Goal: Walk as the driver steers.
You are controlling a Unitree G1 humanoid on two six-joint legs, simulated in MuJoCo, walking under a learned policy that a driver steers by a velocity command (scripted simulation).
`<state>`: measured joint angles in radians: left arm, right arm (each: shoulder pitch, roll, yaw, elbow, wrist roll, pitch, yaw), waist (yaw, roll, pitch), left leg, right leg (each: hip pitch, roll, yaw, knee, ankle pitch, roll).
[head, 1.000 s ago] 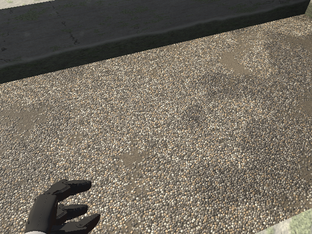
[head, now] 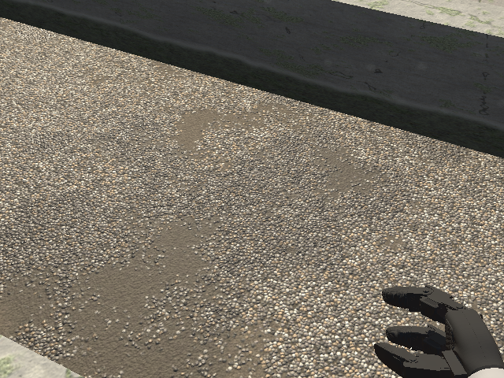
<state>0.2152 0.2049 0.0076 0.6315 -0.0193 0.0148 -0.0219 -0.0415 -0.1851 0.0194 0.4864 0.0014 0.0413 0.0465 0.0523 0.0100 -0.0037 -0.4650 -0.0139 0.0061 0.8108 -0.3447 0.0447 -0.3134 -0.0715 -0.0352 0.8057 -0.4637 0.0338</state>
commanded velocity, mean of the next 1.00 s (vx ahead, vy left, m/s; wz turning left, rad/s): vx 1.00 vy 0.00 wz -0.81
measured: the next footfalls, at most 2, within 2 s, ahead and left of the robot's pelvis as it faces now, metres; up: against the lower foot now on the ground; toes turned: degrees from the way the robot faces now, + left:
right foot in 0.22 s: +0.02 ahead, -0.09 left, +0.00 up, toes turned -36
right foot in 1.14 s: -0.04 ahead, -0.19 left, +0.00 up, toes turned -56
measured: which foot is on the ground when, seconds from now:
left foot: down 0.00-1.00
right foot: up 0.00-0.20, down 0.22-0.94, up 0.96-1.00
